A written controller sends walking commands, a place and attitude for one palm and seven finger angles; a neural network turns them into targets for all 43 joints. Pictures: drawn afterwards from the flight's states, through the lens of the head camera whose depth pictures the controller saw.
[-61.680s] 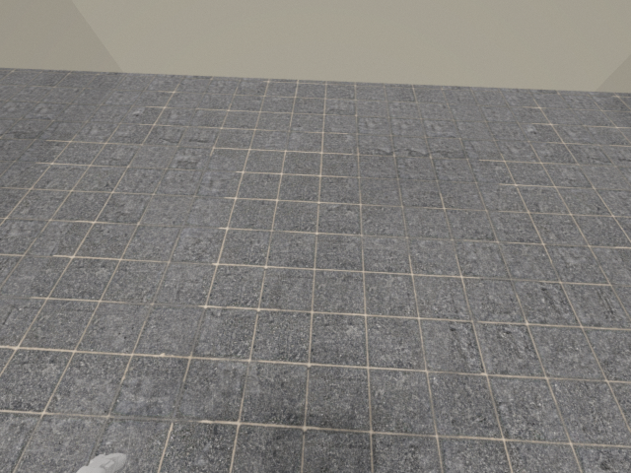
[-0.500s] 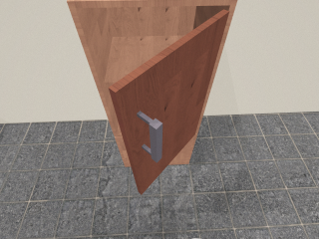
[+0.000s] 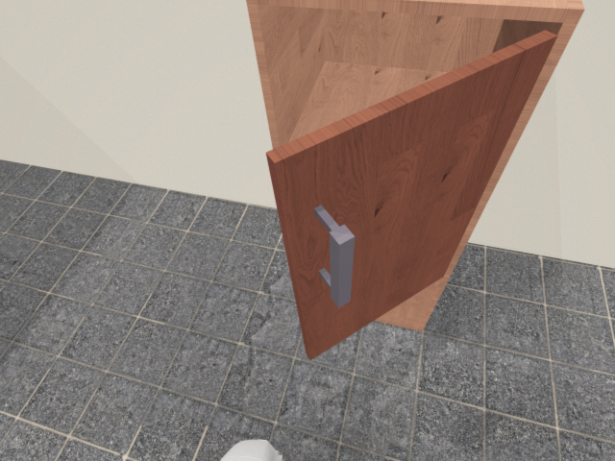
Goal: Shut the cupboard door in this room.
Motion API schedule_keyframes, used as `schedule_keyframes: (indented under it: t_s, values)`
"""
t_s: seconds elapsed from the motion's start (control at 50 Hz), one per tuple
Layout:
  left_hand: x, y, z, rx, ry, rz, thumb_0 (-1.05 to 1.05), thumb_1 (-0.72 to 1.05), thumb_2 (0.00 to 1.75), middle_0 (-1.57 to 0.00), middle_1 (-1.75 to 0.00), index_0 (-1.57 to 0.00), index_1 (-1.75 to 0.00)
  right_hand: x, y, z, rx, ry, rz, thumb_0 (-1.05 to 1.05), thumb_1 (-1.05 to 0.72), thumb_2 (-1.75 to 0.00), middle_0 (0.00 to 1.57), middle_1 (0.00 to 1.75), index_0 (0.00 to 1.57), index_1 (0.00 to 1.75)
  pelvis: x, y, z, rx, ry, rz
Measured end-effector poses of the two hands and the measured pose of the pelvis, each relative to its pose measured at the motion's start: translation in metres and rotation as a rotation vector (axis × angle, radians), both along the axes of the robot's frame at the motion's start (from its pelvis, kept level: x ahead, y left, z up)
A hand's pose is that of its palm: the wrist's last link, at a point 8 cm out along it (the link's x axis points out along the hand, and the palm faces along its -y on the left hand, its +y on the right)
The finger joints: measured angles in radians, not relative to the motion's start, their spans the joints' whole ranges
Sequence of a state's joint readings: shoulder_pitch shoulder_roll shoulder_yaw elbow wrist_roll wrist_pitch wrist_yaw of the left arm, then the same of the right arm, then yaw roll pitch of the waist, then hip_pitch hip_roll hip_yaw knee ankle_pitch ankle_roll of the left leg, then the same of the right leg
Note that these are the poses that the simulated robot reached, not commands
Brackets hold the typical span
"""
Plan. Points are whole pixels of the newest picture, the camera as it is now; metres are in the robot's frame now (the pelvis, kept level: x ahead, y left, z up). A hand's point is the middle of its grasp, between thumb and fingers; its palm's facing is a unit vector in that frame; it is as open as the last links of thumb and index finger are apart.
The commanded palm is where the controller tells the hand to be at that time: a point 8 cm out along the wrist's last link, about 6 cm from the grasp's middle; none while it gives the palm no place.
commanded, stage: turn or walk to find it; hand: left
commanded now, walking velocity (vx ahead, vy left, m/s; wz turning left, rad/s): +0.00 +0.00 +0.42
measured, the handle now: (332, 259) +0.35 +0.00 +0.06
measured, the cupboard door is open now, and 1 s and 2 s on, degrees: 46 46 46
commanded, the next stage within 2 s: stand and wait in 0.24 s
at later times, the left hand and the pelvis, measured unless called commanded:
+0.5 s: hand out of the picture +0.03 +0.23 -0.17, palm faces +0.20 -0.95 -0.23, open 7.3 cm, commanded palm none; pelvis +0.00 +0.03 +0.00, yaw +9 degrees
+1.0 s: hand out of the picture -0.06 +0.23 -0.19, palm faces +0.33 -0.92 -0.21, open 7.3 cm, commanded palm none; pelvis -0.03 +0.03 -0.01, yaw +15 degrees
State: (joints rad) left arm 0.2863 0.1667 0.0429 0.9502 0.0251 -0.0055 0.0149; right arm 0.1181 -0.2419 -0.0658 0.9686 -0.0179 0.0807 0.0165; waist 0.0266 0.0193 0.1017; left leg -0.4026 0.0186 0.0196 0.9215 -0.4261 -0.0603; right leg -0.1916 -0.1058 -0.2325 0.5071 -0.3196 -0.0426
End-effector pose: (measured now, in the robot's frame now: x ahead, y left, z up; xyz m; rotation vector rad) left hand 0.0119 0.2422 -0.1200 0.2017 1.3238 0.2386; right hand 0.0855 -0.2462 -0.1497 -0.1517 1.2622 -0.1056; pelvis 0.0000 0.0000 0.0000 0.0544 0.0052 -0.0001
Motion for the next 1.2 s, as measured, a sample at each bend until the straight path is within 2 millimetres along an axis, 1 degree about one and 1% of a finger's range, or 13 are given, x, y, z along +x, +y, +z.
schedule_keyframes:
  t_s: [0.12,0.2,0.3,0.4,0.48,0.56,0.66,0.74,0.8,0.96,1.02,1.12,1.2]
  values:
    - [-0.062,0.022,-0.019,-0.029,0.111,0.127,0.0,0.91,0.9,-0.21,-0.29,-0.2,-0.3,0.05,0.038,0.008,-0.021,-0.081,0.131,0.01,-0.91,-0.9,0.2,0.3,0.19,0.3,-0.001,0.019,-0.009,-0.032,0.007,0.068]
    - [-0.082,0.039,-0.033,-0.046,0.152,0.181,0.01,0.91,0.9,-0.21,-0.29,-0.2,-0.3,0.069,0.062,0.015,-0.035,-0.147,0.184,0.01,-0.91,-0.9,0.2,0.3,0.2,0.3,-0.002,0.032,-0.014,-0.036,-0.006,0.098]
    - [-0.061,0.049,-0.026,-0.054,0.074,0.2,0.01,0.91,0.9,-0.2,-0.29,-0.2,-0.3,0.065,0.076,0.024,-0.046,-0.147,0.204,0.01,-0.91,-0.9,0.2,0.3,0.2,0.3,-0.004,0.041,-0.004,-0.065,-0.015,0.134]
    - [-0.027,0.05,-0.019,-0.048,-0.027,0.174,0.01,0.91,0.9,-0.2,-0.29,-0.2,-0.3,0.044,0.077,0.022,-0.031,-0.11,0.186,0.01,-0.91,-0.9,0.2,0.3,0.2,0.3,-0.005,0.039,0.0,-0.064,-0.02,0.147]
    - [-0.002,0.04,-0.015,-0.043,-0.074,0.135,0.0,0.91,0.9,-0.2,-0.29,-0.2,-0.3,0.023,0.063,0.014,-0.028,-0.073,0.142,0.0,-0.93,-0.9,0.2,0.3,0.2,0.3,-0.004,0.032,-0.001,-0.055,-0.023,0.152]
    - [0.016,0.023,-0.015,-0.027,-0.117,0.098,0.0,0.91,0.9,-0.2,-0.29,-0.2,-0.3,-0.003,0.044,-0.003,-0.007,-0.005,0.105,0.0,-0.92,-0.9,0.2,0.3,0.2,0.3,0.0,0.018,-0.008,-0.028,-0.024,0.148]
    - [0.017,-0.001,-0.01,-0.036,-0.13,0.098,0.0,0.91,0.9,-0.2,-0.29,-0.2,-0.3,-0.035,0.03,-0.012,0.007,0.105,0.082,0.0,-0.92,-0.9,0.2,0.3,0.2,0.3,-0.001,0.008,-0.006,-0.031,-0.035,0.181]
    - [0.006,0.001,-0.007,-0.026,-0.133,0.147,0.0,0.93,0.9,-0.21,-0.29,-0.21,-0.3,-0.049,0.026,-0.008,0.002,0.166,0.099,0.01,-0.92,-0.9,0.2,0.3,0.2,0.3,-0.006,0.005,-0.002,-0.023,-0.034,0.213]
    - [-0.009,0.006,-0.009,-0.026,-0.123,0.179,0.0,0.93,0.9,-0.21,-0.29,-0.21,-0.3,-0.052,0.027,-0.005,-0.008,0.184,0.127,0.01,-0.92,-0.9,0.2,0.3,0.19,0.3,-0.011,0.007,-0.002,-0.023,-0.03,0.239]
    - [-0.074,0.028,-0.037,-0.067,-0.023,0.28,0.0,0.92,0.9,-0.21,-0.29,-0.2,-0.3,-0.031,0.059,0.0,-0.051,0.087,0.207,0.01,-0.91,-0.9,0.2,0.3,0.19,0.3,-0.025,0.031,-0.012,-0.049,-0.031,0.266]
    - [-0.093,0.029,-0.035,-0.084,0.038,0.295,0.0,0.92,0.9,-0.2,-0.29,-0.2,-0.3,-0.025,0.07,0.007,-0.062,0.052,0.219,0.01,-0.93,-0.9,0.2,0.3,0.2,0.3,-0.026,0.037,-0.007,-0.047,-0.036,0.264]
    - [-0.108,0.022,-0.027,-0.097,0.073,0.305,0.01,0.92,0.9,-0.2,-0.29,-0.2,-0.3,-0.018,0.076,0.009,-0.057,0.038,0.24,0.01,-0.95,-0.9,0.2,0.3,0.2,0.3,-0.027,0.041,-0.001,-0.044,-0.034,0.268]
    - [-0.112,0.012,-0.027,-0.088,0.083,0.293,0.0,0.91,0.9,-0.2,-0.29,-0.2,-0.3,-0.015,0.075,-0.001,-0.029,0.038,0.235,0.01,-0.94,-0.9,0.2,0.3,0.2,0.3,-0.026,0.037,-0.005,-0.019,-0.031,0.258]
